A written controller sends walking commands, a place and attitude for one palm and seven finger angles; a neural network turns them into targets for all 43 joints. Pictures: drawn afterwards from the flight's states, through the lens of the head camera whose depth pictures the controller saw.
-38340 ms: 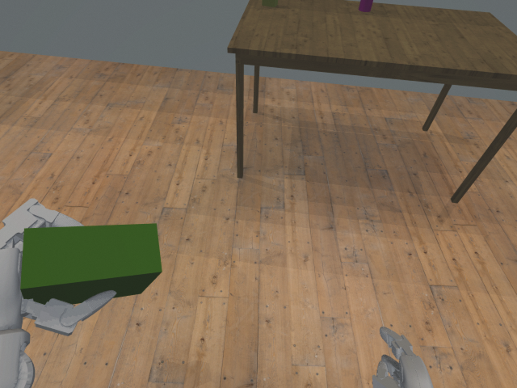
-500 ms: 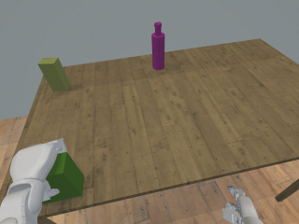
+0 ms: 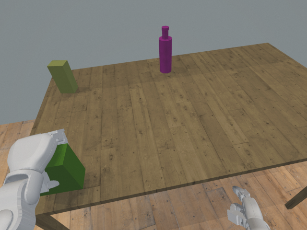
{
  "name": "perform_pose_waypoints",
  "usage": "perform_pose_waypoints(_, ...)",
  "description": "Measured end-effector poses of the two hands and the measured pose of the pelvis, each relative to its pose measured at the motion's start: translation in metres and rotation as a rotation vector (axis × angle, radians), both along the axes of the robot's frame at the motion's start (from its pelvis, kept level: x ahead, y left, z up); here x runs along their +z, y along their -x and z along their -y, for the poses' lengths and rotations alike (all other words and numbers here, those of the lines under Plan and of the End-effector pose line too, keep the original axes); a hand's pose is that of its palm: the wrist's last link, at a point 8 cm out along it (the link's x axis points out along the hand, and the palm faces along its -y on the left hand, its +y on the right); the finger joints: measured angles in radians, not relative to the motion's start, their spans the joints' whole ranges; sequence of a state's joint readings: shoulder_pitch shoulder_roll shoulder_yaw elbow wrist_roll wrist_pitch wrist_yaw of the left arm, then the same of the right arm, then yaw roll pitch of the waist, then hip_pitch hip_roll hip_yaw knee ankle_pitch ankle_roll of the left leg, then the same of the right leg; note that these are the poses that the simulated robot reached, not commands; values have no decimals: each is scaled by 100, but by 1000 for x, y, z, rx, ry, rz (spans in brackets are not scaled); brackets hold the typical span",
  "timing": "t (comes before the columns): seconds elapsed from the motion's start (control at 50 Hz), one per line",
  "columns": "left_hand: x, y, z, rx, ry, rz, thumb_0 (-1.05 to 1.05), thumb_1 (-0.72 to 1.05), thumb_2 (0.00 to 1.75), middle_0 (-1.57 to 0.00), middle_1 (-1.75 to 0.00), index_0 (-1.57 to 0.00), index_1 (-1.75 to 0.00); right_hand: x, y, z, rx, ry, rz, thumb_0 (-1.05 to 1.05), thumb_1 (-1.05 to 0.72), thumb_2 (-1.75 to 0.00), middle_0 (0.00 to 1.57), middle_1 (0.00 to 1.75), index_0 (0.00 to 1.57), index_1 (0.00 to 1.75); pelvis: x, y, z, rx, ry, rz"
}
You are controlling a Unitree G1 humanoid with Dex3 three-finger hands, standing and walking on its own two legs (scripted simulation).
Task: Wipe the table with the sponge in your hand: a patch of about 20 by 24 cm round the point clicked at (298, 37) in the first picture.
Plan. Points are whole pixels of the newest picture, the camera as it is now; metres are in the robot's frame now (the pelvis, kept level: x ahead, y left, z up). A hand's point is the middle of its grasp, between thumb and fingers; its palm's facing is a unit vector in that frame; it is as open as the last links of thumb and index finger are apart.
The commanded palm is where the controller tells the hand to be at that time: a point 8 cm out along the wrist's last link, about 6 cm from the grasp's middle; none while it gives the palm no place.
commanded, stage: lift the sponge slowly off the table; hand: left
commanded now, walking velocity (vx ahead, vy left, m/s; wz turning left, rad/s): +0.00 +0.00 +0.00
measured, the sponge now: (56, 175) +0.20 +0.30 +0.04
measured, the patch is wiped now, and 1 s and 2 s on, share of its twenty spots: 0.95 0.95 0.95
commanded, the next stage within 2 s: bring the sponge back beside the body in 0.92 s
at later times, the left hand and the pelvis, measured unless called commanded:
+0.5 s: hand (45, 144) +0.23 +0.30 +0.14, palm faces +0.11 -0.08 -0.99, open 10.1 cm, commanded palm +0.19 +0.29 +0.21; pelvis +0.00 +0.00 +0.00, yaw +0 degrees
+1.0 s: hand (46, 136) +0.24 +0.29 +0.16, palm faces +0.14 -0.09 -0.99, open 10.1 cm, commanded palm +0.19 +0.29 +0.23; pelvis -0.01 +0.00 +0.00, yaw +0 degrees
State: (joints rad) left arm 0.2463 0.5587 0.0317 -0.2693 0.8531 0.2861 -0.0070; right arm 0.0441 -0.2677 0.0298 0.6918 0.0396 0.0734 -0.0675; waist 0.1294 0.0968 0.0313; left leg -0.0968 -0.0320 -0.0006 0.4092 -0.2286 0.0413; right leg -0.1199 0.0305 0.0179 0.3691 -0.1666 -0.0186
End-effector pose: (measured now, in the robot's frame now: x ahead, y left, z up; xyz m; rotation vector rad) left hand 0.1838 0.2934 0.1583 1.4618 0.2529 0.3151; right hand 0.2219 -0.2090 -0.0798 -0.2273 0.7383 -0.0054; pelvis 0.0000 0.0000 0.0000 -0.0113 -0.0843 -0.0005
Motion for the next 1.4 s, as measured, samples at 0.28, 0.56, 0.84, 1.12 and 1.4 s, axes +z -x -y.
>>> perform_pose_waypoints(0.28, 13, -15, -5, 9, 13, -5, 0, -51, 104, -71, -133, -75, -133, 3, 2, -1, 3, 3, 22, 2, -90, -90, 20, 30, 17, 29, 0, 6, -2, 4, -3, -2)
perform_pose_waypoints(0.56, 36, -22, -6, 24, 5, 61, 0, -51, 104, -72, -133, -75, -133, 3, 1, 1, 9, -1, 19, 2, -90, -90, 20, 30, 18, 30, 1, 4, -4, 0, -4, -8)
perform_pose_waypoints(0.84, 56, -26, 12, -21, -10, 98, 0, -51, 104, -72, -133, -75, -133, 2, 1, 2, 12, -16, 24, 2, -90, -90, 20, 30, 18, 30, 0, 6, -1, -1, -9, -5)
perform_pose_waypoints(1.12, 44, -16, 9, 31, 7, 22, 0, -51, 104, -72, -133, -75, -133, 1, 1, 5, 31, -25, 31, 2, -90, -90, 20, 30, 19, 30, -2, 10, 7, 3, -10, -16)
perform_pose_waypoints(1.4, 37, -2, 6, 20, -7, 29, 0, -51, 104, -72, -133, -75, -133, 1, 1, 5, 34, -16, 35, 2, -90, -90, 20, 30, 19, 30, -2, 10, 10, 4, -6, -4)
